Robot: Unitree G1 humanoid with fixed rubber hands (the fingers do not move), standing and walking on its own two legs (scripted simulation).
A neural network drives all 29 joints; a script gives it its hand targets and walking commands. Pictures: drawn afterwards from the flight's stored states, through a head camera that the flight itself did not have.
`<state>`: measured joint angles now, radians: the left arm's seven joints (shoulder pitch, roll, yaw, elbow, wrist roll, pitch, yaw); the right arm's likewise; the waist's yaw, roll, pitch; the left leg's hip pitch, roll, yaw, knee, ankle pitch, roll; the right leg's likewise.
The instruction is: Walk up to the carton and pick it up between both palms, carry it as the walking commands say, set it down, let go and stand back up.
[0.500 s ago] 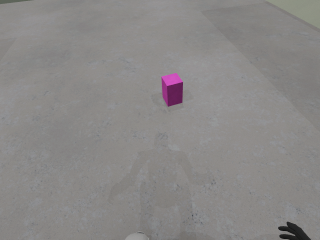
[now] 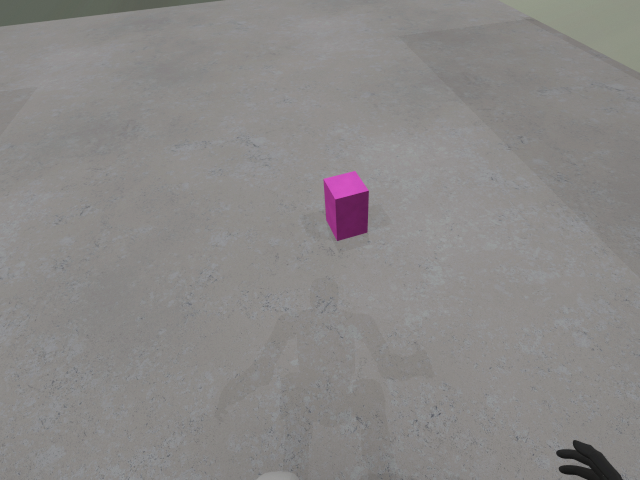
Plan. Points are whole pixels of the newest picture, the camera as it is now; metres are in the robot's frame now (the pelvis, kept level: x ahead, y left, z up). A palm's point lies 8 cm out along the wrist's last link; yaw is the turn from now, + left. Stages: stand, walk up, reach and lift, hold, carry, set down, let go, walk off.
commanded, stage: walk up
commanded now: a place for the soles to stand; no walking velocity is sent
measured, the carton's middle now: (346, 206) +1.33 +0.01 -0.64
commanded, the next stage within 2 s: none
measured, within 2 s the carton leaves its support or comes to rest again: neither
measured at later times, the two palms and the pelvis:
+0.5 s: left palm (97, 415) +0.22 +0.35 -0.07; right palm (562, 410) +0.24 -0.28 -0.07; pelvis +0.14 +0.03 +0.01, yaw +0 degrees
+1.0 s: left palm (123, 334) +0.36 +0.38 -0.08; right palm (512, 314) +0.39 -0.26 -0.08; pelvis +0.30 +0.05 +0.00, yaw +1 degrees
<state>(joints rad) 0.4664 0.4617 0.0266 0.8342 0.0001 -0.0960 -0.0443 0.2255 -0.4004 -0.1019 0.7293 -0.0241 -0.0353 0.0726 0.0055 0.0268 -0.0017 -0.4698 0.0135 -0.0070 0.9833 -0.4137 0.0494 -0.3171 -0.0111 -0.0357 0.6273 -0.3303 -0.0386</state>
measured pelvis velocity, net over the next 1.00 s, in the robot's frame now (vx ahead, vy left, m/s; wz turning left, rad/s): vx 0.30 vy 0.05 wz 0.01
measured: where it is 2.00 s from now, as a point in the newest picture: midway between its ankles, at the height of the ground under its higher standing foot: (342, 373)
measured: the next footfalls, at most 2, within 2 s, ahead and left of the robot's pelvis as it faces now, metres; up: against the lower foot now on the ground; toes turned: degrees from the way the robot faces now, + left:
left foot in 0.26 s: +0.24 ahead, +0.16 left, +0.00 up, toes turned +2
right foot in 0.56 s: +0.28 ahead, -0.10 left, +0.00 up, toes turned -3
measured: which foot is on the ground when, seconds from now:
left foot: up 0.00-0.24, down 0.26-0.56, up 0.58-0.86, down 0.88-1.00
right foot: down 0.00-0.26, up 0.28-0.54, down 0.56-0.88, up 0.90-1.00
